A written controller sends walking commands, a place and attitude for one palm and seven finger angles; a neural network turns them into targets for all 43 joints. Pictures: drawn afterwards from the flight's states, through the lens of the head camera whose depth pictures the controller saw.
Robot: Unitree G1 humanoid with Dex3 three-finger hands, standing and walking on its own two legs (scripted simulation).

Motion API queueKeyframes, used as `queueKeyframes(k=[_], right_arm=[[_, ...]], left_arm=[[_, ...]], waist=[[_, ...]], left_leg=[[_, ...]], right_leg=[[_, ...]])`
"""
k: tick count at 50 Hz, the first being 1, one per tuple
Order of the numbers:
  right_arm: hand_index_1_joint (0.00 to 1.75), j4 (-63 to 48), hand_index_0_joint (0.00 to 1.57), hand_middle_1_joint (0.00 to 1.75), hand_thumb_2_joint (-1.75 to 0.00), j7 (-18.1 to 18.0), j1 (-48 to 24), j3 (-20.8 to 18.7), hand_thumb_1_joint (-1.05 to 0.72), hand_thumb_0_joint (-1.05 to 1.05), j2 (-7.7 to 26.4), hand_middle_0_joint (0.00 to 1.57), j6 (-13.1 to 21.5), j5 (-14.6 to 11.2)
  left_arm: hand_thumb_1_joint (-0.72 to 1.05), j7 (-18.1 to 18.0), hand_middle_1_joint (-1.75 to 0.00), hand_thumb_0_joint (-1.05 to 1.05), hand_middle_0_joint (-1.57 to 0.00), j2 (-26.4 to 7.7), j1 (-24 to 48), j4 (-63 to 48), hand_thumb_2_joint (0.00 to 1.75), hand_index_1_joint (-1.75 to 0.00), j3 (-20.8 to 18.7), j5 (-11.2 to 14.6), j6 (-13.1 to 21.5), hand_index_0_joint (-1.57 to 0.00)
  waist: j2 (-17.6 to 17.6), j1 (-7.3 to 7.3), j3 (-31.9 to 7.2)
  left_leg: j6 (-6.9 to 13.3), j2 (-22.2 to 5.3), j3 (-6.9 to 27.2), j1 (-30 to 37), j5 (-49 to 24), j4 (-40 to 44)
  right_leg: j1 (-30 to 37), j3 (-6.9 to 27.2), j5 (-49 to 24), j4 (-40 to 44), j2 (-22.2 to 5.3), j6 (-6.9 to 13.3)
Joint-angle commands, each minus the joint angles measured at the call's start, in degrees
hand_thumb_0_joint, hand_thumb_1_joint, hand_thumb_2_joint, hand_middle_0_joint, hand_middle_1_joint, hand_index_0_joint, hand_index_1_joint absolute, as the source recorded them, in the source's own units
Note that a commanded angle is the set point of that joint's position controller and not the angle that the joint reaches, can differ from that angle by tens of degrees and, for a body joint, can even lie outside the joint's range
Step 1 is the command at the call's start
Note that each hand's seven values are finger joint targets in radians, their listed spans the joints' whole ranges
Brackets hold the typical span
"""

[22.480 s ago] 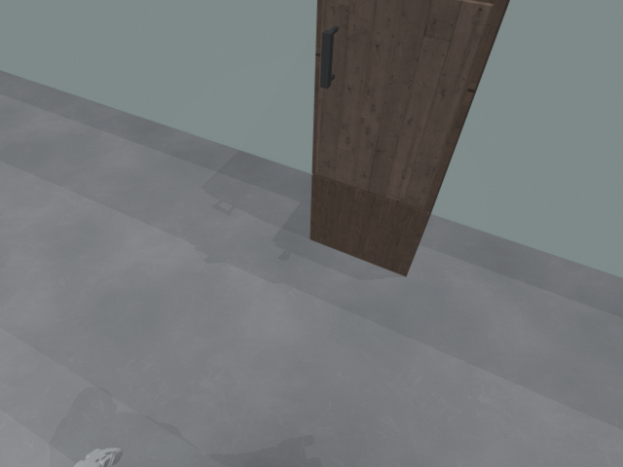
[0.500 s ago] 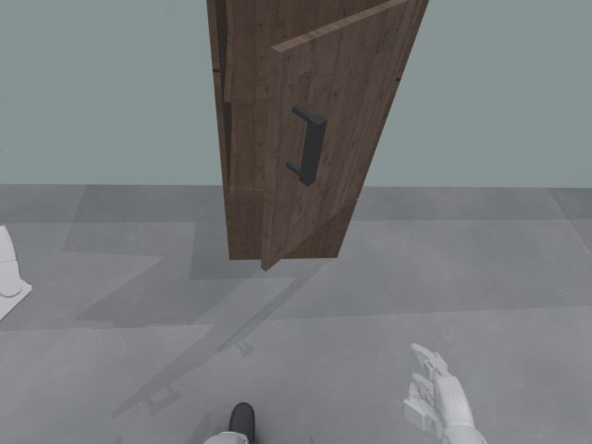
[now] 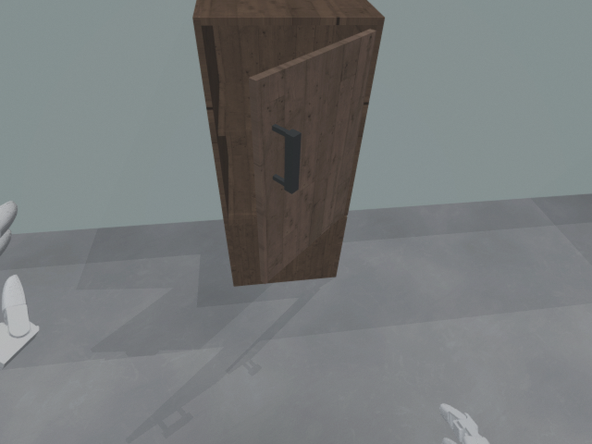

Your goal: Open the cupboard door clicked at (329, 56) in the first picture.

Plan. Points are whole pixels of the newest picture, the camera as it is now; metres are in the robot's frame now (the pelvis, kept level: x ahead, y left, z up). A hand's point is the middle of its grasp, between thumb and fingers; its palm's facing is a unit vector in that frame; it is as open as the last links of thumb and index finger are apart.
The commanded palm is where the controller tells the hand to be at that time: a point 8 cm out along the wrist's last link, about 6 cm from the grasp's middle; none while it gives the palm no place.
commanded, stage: stop stepping back and stand still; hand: left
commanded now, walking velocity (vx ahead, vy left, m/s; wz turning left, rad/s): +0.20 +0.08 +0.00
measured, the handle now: (284, 159) +0.64 +0.05 +0.05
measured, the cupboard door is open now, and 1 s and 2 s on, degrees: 41 41 41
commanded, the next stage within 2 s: let the arm hang, fingers relaxed in 0.34 s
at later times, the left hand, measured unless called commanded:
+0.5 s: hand (46, 336) +0.21 +0.29 +0.11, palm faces +0.31 -0.78 -0.54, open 7.4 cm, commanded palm none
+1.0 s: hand out of the picture -0.10 +0.20 -0.17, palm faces +0.11 -0.97 -0.20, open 7.3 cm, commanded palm none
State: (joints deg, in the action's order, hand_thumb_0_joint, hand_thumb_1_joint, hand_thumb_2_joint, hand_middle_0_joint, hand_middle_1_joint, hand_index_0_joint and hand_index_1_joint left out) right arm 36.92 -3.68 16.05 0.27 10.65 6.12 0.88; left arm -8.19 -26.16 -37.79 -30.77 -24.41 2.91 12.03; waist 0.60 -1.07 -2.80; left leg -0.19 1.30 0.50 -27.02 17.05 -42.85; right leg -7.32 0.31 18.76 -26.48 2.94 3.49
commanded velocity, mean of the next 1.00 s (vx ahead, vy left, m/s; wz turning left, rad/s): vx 0.01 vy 0.00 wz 0.00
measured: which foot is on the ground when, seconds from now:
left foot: up 0.00-0.12, down 0.14-1.00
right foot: down 0.00-1.00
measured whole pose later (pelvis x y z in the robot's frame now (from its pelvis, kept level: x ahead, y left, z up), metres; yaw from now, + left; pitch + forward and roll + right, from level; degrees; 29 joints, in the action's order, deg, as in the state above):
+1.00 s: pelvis -0.01 +0.03 +0.00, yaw +5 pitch -2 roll -1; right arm 65.0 -2.0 16.3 0.4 9.0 -2.0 1.2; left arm -1.4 -9.8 -21.5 67.6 -0.4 -0.3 -1.1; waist -0.3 0.1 4.8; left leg 1.5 0.7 -0.1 -14.5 9.5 -25.8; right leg -5.4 -4.0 16.3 -23.5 0.0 0.6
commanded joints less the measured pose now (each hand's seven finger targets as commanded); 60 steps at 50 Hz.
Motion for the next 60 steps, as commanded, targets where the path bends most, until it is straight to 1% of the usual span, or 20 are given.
queueKeyframes(k=[1,3,5,8,10,11,13,15,19,21,22,23,25,27,28,30,33,39,47,60], right_arm=[[0.3,-6.7,0.2,0.3,-0.9,-1.2,-7.2,-2.6,-0.9,0.0,8.1,0.2,3.6,-0.6],[0.3,-6.5,0.2,0.3,-0.9,-2.1,-7.4,-2.4,-0.9,0.0,7.5,0.2,4.1,-0.6],[0.3,-7.0,0.2,0.3,-0.9,-2.3,-8.0,-2.8,-0.9,0.0,8.3,0.2,4.7,-0.6],[0.3,-8.6,0.2,0.3,-0.9,-1.9,-8.0,-3.2,-0.9,0.0,9.3,0.2,4.7,-1.3],[0.3,-8.6,0.2,0.3,-0.9,-1.2,-7.7,-2.3,-0.9,0.0,7.7,0.2,4.9,-0.8],[0.3,-8.4,0.2,0.3,-0.9,-1.1,-8.3,-2.4,-0.9,0.0,7.8,0.2,5.4,-0.4],[0.3,-8.2,0.2,0.3,-0.9,-0.5,-7.7,-2.3,-0.9,0.0,7.6,0.2,6.1,-0.4],[0.3,-8.7,0.2,0.3,-0.9,-0.2,-7.6,-2.1,-0.9,0.0,7.9,0.2,5.9,-0.8],[0.3,-9.2,0.2,0.3,-0.9,0.4,-7.2,-2.7,-0.9,0.0,7.2,0.2,3.9,-1.2],[0.3,-9.2,0.2,0.3,-0.9,0.1,-7.7,-2.5,-0.9,0.0,7.2,0.2,3.2,-1.2],[0.3,4.0,0.2,0.3,-0.9,4.7,-11.0,-5.1,-0.9,0.0,15.8,0.2,4.5,-0.7],[0.3,4.4,0.2,0.3,-0.9,4.5,-6.2,-5.3,-0.9,0.0,12.2,0.2,1.5,-0.8],[0.3,4.4,0.2,0.3,-0.9,3.9,-6.0,-3.6,-0.9,0.0,11.8,0.2,-1.2,-0.1],[0.3,4.8,0.2,0.3,-0.9,3.5,-7.9,-2.9,-0.9,0.0,12.9,0.2,-2.5,0.6],[0.3,5.8,0.2,0.3,-0.9,3.5,-8.1,-2.9,-0.9,0.0,12.9,0.2,-2.9,0.8],[0.3,8.5,0.2,0.3,-0.9,3.3,-7.7,-2.7,-0.9,0.0,12.8,0.2,-4.0,0.9],[0.3,12.9,0.2,0.3,-0.9,3.0,-7.7,-1.2,-0.9,0.0,9.5,0.2,-5.5,1.0],[0.3,20.5,0.2,0.3,-0.9,2.0,-4.3,-0.7,-0.9,0.0,6.5,0.2,-6.3,0.5],[0.3,25.4,0.2,0.3,-0.9,1.3,1.4,-0.9,-0.9,0.0,5.1,0.2,-6.7,0.0],[0.3,27.7,0.2,0.3,-0.9,1.5,4.4,-1.2,-0.9,0.0,1.7,0.2,-6.7,0.4]], left_arm=[[0.9,-1.9,-0.3,0.0,-0.2,-7.2,17.5,-3.3,0.9,-0.3,-4.2,-0.9,2.9,-0.2],[0.9,-2.2,-0.3,0.0,-0.2,-6.0,17.9,1.2,0.9,-0.3,-2.6,-1.5,2.5,-0.2],[0.9,-2.2,-0.3,0.0,-0.2,-6.0,19.4,-2.2,0.9,-0.3,-1.9,-1.5,2.4,-0.2],[0.9,-1.8,-0.3,0.0,-0.2,-7.5,15.7,-7.8,0.9,-0.3,-4.4,-0.8,3.1,-0.2],[0.9,-1.2,-0.3,0.0,-0.2,-8.3,14.6,-12.3,0.9,-0.3,-5.4,-0.9,3.4,-0.2],[0.9,-1.4,-0.3,0.0,-0.2,-9.8,14.9,-13.7,0.9,-0.3,-6.8,-0.9,3.6,-0.2],[0.9,-1.8,-0.3,0.0,-0.2,-8.1,11.0,-12.8,0.9,-0.3,-6.7,-1.0,3.5,-0.2],[0.9,-1.8,-0.3,0.0,-0.2,-7.3,7.5,-10.6,0.9,-0.3,-7.2,-1.0,3.1,-0.2],[0.9,-1.3,-0.3,0.0,-0.2,-6.4,3.0,-5.3,0.9,-0.3,-7.7,0.4,2.8,-0.2],[0.9,-1.3,-0.3,0.0,-0.2,-6.8,4.6,-5.1,0.9,-0.3,-7.6,0.5,2.5,-0.2],[0.9,6.8,-0.3,0.0,-0.2,1.0,11.4,36.4,0.9,-0.3,17.2,-6.0,-6.7,-0.2],[0.9,7.7,-0.3,0.0,-0.2,4.2,11.6,37.9,0.9,-0.3,17.1,-5.1,-10.3,-0.2],[0.9,8.2,-0.3,0.0,-0.2,5.5,14.6,43.0,0.9,-0.3,18.6,-4.9,-11.4,-0.2],[0.9,8.3,-0.3,0.0,-0.2,4.5,17.8,49.9,0.9,-0.3,18.9,-4.9,-11.1,-0.2],[0.9,8.2,-0.3,0.0,-0.2,3.5,19.6,54.0,0.9,-0.3,19.0,-4.9,-11.0,-0.2],[0.9,7.7,-0.3,0.0,-0.2,2.9,23.2,62.1,0.9,-0.3,19.6,-4.5,-11.3,-0.2],[0.9,6.9,-0.3,0.0,-0.2,4.7,23.2,73.4,0.9,-0.3,21.4,-3.8,-11.9,-0.2],[0.9,6.9,-0.3,0.0,-0.2,8.0,19.7,88.1,0.9,-0.3,22.3,-3.3,-11.7,-0.2],[0.9,6.7,-0.3,0.0,-0.2,11.2,15.7,95.7,0.9,-0.3,23.3,-3.2,-11.9,-0.2],[0.9,5.9,-0.3,0.0,-0.2,13.9,12.4,97.0,0.9,-0.3,23.0,-3.4,-11.9,-0.2]], waist=[[2.7,-0.59,6.4],[3.9,0.15,6.3],[2.5,0.73,5.3],[-4.9,1.0,0.1],[-12.0,0.63,-1.2],[-13.1,1.19,-0.5],[-12.2,1.27,-0.8],[-11.9,1.34,-1.5],[3.2,0.14,-2.6],[1.4,-0.03,-3.2],[-0.2,-1.51,-1.2],[-1.2,-1.1,-4.7],[2.5,0.38,-2.2],[11.3,1.58,-0.5],[12.7,1.33,-1.3],[9.1,0.47,-1.4],[-3.0,1.05,0.5],[-10.7,0.83,2.6],[-1.9,0.51,6.4],[0.4,0.81,10.2]], left_leg=[[0.6,-4.7,0.3,0.0,2.5,-3.6],[1.7,-2.8,-3.9,9.3,0.2,5.9],[2.8,-2.4,-3.4,15.9,-0.8,13.8],[5.5,-8.7,5.4,22.0,-17.0,16.3],[7.2,-12.2,12.6,22.1,-23.6,21.5],[8.0,-14.2,14.3,20.7,-22.6,22.7],[7.4,-14.0,10.4,18.7,-22.7,21.7],[4.6,-11.1,4.6,15.0,-20.3,19.3],[0.4,-4.2,-0.5,12.8,-12.3,9.8],[0.2,-3.5,-1.2,13.4,-12.2,10.3],[1.1,-6.0,1.2,9.1,-19.8,1.6],[0.9,-6.0,1.2,13.5,-19.7,5.1],[3.8,-7.7,4.9,9.7,-18.8,9.9],[4.8,-8.1,7.2,7.2,-20.9,11.0],[4.2,-6.8,5.8,8.7,-22.3,10.4],[3.2,-5.8,4.5,12.6,-22.5,12.2],[2.6,-5.8,4.5,13.7,-21.3,16.3],[2.1,-5.9,4.6,15.4,-11.4,20.1],[2.7,-6.6,5.4,15.9,-8.8,22.2],[2.9,-6.0,5.4,13.3,-2.3,24.6]], right_leg=[[-10.5,14.5,8.8,12.9,-16.9,5.8],[-12.1,10.7,7.6,11.0,-14.2,4.2],[-11.7,8.3,2.5,6.9,-11.4,1.8],[-9.8,2.2,-12.5,-3.9,-4.8,-3.5],[-11.4,-2.5,-1.1,-11.6,-1.8,-4.8],[-11.7,-1.5,5.2,-12.3,-2.3,-4.6],[-8.4,-1.7,4.8,-7.6,-2.7,-4.3],[-2.6,-2.1,-3.3,-0.2,-2.6,-4.1],[-2.0,9.3,-21.8,6.2,-9.4,-0.4],[-1.6,9.6,-28.3,5.6,-10.6,-0.3],[-7.5,4.1,-38.6,-4.7,-14.9,0.7],[-8.5,4.6,-33.6,-5.4,-12.2,0.9],[-9.3,0.5,-15.6,-6.1,-8.3,-1.5],[-6.3,0.7,-14.4,-4.0,-7.7,-1.6],[-5.1,1.6,-18.3,-3.2,-9.1,-1.0],[-5.0,2.0,-18.2,-1.9,-10.0,-0.6],[-2.5,2.7,-14.4,0.6,-9.2,-1.3],[-1.5,3.0,-7.2,7.1,-8.9,-0.4],[-3.5,0.6,-3.9,8.7,-8.4,-0.8],[-6.7,0.5,-0.1,7.1,-8.0,-1.0]])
